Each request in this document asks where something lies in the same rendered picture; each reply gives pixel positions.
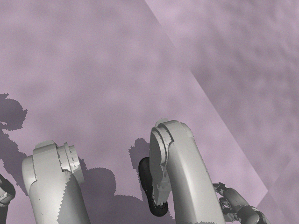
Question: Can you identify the right robot arm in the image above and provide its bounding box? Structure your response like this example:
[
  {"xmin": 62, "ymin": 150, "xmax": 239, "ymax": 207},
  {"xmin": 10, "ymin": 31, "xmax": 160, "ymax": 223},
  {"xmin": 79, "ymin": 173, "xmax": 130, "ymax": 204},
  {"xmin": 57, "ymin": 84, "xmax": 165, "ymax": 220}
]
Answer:
[{"xmin": 237, "ymin": 206, "xmax": 271, "ymax": 224}]

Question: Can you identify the right robot foot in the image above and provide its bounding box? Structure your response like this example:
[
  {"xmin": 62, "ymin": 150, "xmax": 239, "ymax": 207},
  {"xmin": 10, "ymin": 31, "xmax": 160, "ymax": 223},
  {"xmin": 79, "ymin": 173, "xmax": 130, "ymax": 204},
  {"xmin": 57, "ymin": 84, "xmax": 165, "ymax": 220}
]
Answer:
[{"xmin": 138, "ymin": 157, "xmax": 168, "ymax": 217}]

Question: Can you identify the right robot hand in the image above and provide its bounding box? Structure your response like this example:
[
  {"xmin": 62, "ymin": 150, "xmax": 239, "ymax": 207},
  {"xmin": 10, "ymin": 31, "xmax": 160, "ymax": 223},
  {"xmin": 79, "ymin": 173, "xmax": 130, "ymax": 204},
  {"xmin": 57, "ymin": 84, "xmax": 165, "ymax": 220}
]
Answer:
[{"xmin": 213, "ymin": 182, "xmax": 250, "ymax": 223}]

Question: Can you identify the left robot arm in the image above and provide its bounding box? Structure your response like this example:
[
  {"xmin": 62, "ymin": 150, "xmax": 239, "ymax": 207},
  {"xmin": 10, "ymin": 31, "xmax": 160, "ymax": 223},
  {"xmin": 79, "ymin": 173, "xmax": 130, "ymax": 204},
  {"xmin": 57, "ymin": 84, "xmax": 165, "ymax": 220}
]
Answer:
[{"xmin": 0, "ymin": 174, "xmax": 16, "ymax": 224}]

